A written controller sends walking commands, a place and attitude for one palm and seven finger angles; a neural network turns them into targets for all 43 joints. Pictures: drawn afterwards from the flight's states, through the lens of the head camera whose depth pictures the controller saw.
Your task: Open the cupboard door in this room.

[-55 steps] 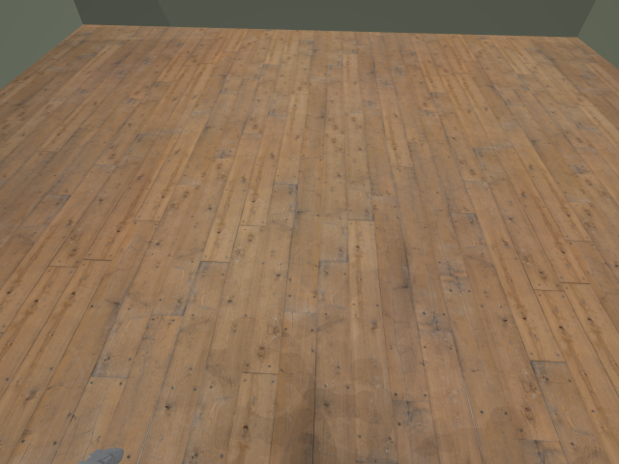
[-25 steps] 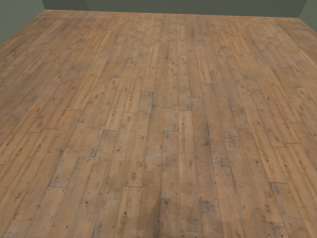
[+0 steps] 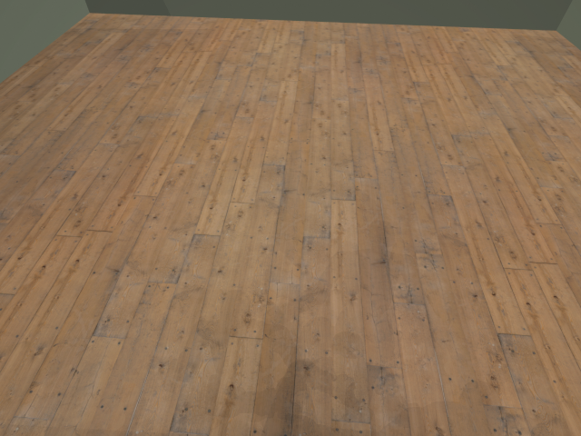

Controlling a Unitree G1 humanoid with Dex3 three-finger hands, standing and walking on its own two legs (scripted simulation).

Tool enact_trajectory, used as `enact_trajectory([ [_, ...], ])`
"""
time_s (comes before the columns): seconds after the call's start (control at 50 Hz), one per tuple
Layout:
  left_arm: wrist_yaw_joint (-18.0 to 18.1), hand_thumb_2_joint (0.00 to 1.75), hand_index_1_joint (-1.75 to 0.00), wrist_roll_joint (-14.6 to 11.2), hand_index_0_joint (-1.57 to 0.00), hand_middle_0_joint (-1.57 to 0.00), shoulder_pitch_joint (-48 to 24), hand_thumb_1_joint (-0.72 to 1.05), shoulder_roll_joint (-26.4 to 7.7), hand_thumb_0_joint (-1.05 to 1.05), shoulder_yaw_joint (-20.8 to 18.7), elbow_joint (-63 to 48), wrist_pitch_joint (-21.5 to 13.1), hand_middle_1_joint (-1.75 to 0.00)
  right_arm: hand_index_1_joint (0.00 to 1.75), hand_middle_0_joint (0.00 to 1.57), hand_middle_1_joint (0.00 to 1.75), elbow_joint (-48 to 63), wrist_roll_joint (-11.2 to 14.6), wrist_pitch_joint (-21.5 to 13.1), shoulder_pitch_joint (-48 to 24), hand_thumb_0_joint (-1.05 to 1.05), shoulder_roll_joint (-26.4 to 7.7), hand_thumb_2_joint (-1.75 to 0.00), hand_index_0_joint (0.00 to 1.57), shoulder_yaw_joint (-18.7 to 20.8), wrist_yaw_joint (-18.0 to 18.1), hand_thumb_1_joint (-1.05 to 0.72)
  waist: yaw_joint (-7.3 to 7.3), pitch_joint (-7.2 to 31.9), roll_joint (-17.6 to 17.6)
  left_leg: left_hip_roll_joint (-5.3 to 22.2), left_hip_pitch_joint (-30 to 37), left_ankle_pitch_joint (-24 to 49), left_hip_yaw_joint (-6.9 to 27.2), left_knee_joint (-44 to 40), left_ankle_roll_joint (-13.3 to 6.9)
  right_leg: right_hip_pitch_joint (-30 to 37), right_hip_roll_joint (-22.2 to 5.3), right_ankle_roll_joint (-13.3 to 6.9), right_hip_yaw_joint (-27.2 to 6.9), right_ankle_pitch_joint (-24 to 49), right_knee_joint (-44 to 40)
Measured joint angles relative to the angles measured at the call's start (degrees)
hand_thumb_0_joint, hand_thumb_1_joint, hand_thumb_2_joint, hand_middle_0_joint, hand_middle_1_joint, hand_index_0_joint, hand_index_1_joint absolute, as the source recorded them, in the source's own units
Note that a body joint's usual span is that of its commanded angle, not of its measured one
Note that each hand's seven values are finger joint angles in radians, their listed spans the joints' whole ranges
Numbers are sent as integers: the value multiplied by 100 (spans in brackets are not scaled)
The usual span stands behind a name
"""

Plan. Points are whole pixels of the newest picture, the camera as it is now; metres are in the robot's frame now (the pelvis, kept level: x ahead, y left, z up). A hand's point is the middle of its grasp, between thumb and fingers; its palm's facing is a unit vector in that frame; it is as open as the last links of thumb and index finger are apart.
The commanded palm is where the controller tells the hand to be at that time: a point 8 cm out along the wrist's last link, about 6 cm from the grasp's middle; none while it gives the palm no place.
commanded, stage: turn or walk to find it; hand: left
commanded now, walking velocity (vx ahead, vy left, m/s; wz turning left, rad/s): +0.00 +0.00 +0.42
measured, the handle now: out of the picture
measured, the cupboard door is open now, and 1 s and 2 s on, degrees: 0 0 0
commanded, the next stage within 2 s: none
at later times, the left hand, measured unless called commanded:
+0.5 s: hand out of the picture +0.02 +0.21 -0.17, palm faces +0.20 -0.94 -0.28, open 7.4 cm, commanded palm none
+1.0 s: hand out of the picture -0.13 +0.21 -0.19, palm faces +0.46 -0.85 -0.23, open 7.4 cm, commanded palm none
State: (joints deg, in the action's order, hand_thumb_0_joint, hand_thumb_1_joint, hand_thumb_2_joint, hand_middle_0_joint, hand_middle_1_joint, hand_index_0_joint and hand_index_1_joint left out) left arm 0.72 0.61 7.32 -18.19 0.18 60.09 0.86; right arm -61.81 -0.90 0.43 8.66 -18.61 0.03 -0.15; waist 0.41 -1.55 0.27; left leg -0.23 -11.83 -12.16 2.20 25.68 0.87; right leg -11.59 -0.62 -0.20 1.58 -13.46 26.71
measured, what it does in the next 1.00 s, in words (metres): steps on the spot, turning left: right foot, then left foot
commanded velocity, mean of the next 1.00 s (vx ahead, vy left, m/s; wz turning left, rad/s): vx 0.00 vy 0.00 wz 0.42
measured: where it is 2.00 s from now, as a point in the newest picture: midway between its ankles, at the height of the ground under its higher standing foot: outside the picture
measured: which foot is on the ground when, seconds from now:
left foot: down 0.00-0.50, up 0.52-0.84, down 0.86-1.00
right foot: down 0.00-0.18, up 0.20-0.48, down 0.50-0.88, up 0.90-1.00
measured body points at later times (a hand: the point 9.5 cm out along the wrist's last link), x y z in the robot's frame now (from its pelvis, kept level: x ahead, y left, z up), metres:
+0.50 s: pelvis -0.03 -0.01 -0.01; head +0.01 -0.02 +0.44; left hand +0.00 +0.25 -0.14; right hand +0.04 -0.25 -0.17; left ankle +0.02 +0.13 -0.74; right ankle -0.04 -0.13 -0.75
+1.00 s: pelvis -0.06 +0.01 -0.01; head -0.04 +0.05 +0.44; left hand -0.16 +0.25 -0.17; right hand +0.15 -0.17 -0.13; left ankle -0.11 +0.10 -0.74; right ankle -0.03 -0.13 -0.68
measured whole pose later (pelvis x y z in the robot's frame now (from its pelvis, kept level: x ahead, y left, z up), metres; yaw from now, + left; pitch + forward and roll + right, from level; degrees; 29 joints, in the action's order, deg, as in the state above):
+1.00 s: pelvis -0.06 +0.01 -0.01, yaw +26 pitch +0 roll +0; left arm 1.3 1.0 14.9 -15.0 -3.2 56.0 3.8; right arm -53.4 -1.0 0.9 7.5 -11.4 1.9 0.0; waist -1.5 -4.9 3.7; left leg -0.1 -14.4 -17.6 -1.8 32.2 -1.6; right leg -23.9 -5.3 3.8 3.4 -28.7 60.4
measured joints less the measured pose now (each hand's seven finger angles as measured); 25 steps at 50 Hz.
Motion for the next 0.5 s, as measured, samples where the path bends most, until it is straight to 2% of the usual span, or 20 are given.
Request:
enact_trajectory([
  [0.12,34,90,-30,27,-20,-20,182,91,293,0,3,-295,99,-30,30,20,30,253,5,158,192,0,294,-90,20,54,-33,-91,13,-66,-20,-57,-472,-292,113,748,-47,-265,-85,23,215,-268,506],
  [0.2,48,90,-30,35,-20,-20,331,91,381,0,-33,-404,199,-30,30,20,30,388,-17,168,329,0,570,-90,20,81,-68,-91,-1,-145,197,-238,-596,-398,72,985,-188,-492,-279,129,206,-609,1060],
  [0.26,63,90,-30,30,-20,-20,317,91,405,0,-85,-425,274,-30,30,20,30,508,-25,109,438,0,769,-90,20,74,-44,-91,39,-214,227,-294,-643,-246,166,818,-217,-931,-151,186,0,-1375,2267],
  [0.32,57,90,-30,11,-20,-20,293,91,446,1,-148,-491,245,-30,30,20,30,548,-30,120,525,0,871,-90,20,77,-10,-91,55,-244,139,-301,-650,13,347,503,-213,-1131,-39,235,-73,-1452,2823],
  [0.4,58,90,-30,-23,-20,-20,285,91,529,1,-193,-617,201,-30,30,20,30,586,-46,162,578,0,846,-90,21,149,15,-91,96,-228,-56,-303,-726,269,611,241,-141,-940,42,266,-108,-1459,2303],
  [0.48,64,90,-30,-39,-20,-20,333,91,567,0,-209,-758,116,-30,30,20,30,653,-32,231,624,0,732,-90,21,260,0,-90,112,-145,-167,-407,-935,362,863,308,8,-311,83,233,-142,-882,804],
  [0.5,72,90,-30,-14,-20,-20,384,91,554,0,-217,-803,68,-30,30,20,30,684,-12,255,642,0,702,-90,21,291,-11,-90,85,-101,-137,-459,-1084,174,834,534,13,-163,30,115,-162,-792,406],
])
